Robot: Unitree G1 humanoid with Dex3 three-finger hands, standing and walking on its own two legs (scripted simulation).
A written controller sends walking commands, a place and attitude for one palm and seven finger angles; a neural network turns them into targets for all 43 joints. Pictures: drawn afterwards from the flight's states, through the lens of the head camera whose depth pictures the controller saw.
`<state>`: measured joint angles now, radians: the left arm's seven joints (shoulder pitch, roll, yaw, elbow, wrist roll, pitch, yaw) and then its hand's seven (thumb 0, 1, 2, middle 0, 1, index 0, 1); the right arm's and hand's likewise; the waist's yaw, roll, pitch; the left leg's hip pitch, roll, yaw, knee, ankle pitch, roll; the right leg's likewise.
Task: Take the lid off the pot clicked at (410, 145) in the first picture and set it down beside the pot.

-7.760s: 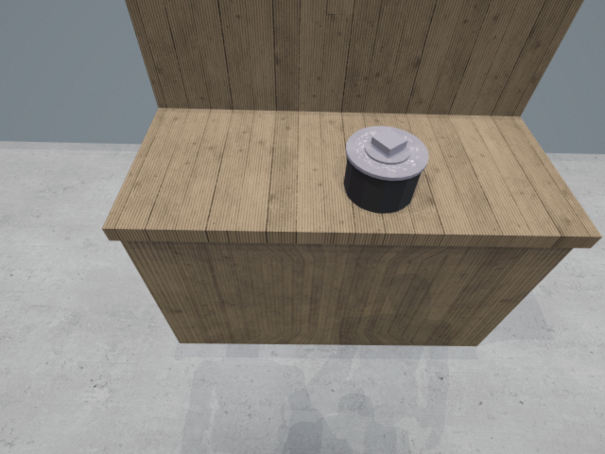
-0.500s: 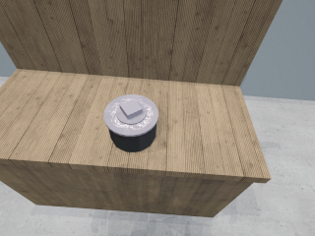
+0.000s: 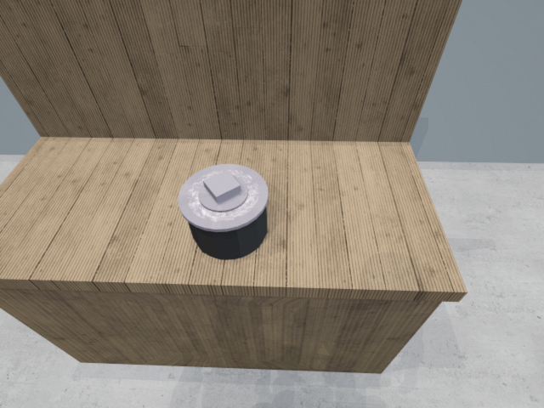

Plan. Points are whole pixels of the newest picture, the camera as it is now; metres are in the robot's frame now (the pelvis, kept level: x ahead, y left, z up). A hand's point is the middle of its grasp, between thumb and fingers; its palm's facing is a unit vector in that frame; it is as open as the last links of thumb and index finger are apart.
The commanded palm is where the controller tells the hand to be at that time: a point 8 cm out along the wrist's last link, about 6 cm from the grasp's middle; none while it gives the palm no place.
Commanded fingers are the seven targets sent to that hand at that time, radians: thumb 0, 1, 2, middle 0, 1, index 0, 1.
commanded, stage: come to a stop and stand still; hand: left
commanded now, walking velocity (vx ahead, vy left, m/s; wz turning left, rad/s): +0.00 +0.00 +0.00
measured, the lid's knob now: (222, 186) +0.48 +0.13 +0.04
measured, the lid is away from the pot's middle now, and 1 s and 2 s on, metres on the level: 0.00 0.00 0.00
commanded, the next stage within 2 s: look again from close up in 0.56 s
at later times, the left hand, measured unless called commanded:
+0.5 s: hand out of the picture +0.03 +0.17 -0.15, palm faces +0.01 -0.97 -0.23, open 7.3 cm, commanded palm none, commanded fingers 0.00 0.90 0.90 -0.20 -0.30 -0.20 -0.30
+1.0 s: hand out of the picture +0.01 +0.15 -0.15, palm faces +0.03 -0.98 -0.19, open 7.3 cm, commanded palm none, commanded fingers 0.00 0.90 0.90 -0.20 -0.30 -0.20 -0.30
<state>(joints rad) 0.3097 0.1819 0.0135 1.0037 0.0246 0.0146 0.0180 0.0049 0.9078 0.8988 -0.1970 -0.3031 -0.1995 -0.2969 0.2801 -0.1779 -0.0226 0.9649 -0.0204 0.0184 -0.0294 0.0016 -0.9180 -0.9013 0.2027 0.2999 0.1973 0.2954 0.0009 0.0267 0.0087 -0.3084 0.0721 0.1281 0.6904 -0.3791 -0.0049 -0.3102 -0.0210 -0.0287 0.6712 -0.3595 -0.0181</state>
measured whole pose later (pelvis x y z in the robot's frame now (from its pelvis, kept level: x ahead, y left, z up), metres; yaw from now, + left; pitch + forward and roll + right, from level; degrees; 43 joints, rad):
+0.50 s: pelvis +0.02 -0.01 +0.02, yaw +1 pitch +0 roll +1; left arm 0.27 0.17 -0.02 1.05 0.01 -0.01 0.03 0.01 0.93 0.90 -0.20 -0.30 -0.20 -0.30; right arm 0.31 -0.14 0.01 1.08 -0.01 -0.01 -0.03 0.01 -0.91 -0.90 0.20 0.30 0.19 0.29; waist -0.01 0.02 0.03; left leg -0.18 0.06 0.12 0.47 -0.28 -0.03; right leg -0.21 -0.02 -0.05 0.52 -0.31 -0.02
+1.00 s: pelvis +0.02 -0.02 +0.02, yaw +1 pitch +0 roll +1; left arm 0.31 0.15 -0.03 1.10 0.01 -0.02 0.03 0.01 0.92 0.90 -0.20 -0.30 -0.20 -0.30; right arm 0.27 -0.15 0.01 1.13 0.00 -0.02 -0.03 0.01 -0.92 -0.90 0.20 0.30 0.19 0.29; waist 0.01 0.00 0.03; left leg -0.15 0.06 0.11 0.42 -0.26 -0.03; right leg -0.16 -0.01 -0.06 0.46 -0.29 -0.02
